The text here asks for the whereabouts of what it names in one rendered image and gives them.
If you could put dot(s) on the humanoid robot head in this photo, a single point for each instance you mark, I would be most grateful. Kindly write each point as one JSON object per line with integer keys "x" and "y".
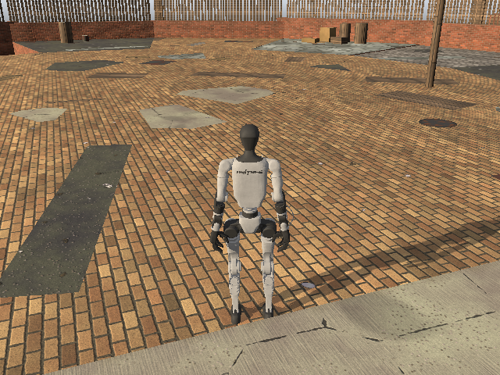
{"x": 249, "y": 135}

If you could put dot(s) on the right robot foot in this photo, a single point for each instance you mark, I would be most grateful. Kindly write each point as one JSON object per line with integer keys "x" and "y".
{"x": 267, "y": 314}

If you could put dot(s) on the robot left hand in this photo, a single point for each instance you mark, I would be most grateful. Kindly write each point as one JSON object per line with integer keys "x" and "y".
{"x": 215, "y": 242}

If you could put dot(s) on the robot right upper arm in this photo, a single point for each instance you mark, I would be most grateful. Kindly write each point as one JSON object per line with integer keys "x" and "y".
{"x": 276, "y": 178}

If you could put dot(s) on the robot left upper arm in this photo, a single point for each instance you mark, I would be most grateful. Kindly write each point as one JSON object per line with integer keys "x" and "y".
{"x": 222, "y": 179}

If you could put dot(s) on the left robot forearm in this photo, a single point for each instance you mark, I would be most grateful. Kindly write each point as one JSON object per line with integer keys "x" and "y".
{"x": 217, "y": 214}

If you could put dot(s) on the robot right hand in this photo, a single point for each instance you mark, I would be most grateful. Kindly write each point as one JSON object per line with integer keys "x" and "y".
{"x": 285, "y": 240}

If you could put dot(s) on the right robot forearm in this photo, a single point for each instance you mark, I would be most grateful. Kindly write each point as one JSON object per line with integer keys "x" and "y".
{"x": 282, "y": 214}

